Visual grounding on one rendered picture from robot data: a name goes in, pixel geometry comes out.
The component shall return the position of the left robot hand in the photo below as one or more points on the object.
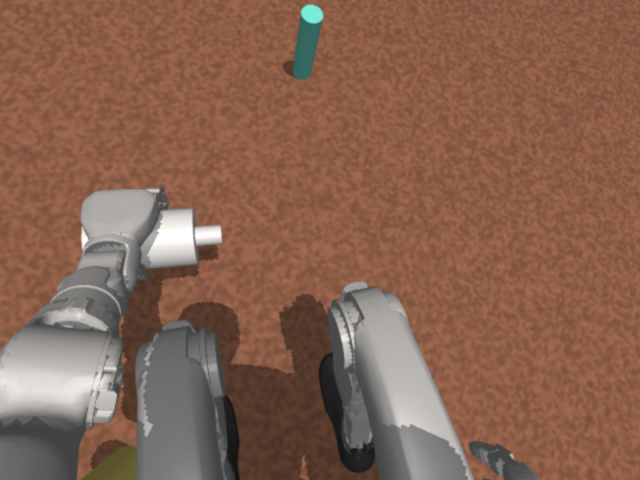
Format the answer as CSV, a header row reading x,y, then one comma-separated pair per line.
x,y
131,213

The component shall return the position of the left robot foot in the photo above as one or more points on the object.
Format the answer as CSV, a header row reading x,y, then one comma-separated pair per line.
x,y
233,439

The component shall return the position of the right robot hand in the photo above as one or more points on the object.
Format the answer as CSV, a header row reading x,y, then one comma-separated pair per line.
x,y
501,461

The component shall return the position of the left robot arm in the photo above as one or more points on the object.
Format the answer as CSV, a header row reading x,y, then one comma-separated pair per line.
x,y
62,372

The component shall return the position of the right robot foot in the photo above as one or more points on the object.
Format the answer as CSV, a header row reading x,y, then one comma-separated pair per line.
x,y
353,459

